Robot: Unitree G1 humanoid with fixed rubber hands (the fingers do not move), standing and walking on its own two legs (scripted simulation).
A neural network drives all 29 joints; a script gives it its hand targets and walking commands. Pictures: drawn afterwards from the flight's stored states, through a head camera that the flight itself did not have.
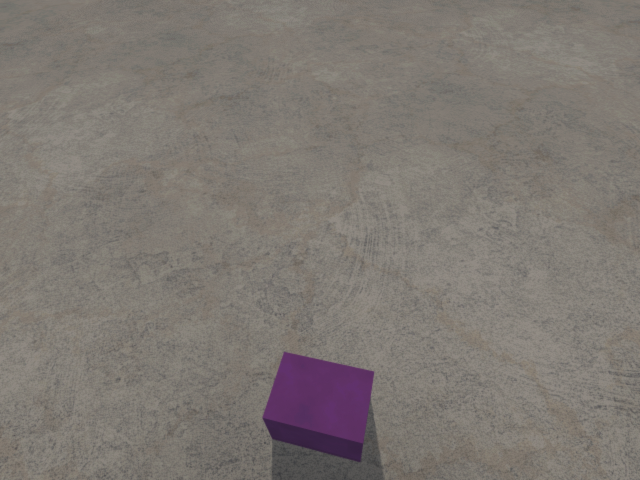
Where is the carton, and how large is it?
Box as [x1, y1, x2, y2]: [262, 352, 373, 461]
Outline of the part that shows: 284,352 262,417 272,438 359,461 370,397 373,371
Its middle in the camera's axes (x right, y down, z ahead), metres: +0.00 +0.49 +1.11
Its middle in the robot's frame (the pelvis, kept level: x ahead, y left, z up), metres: +0.45 +0.05 -0.68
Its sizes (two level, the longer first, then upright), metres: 0.266 0.188 0.193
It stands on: the floor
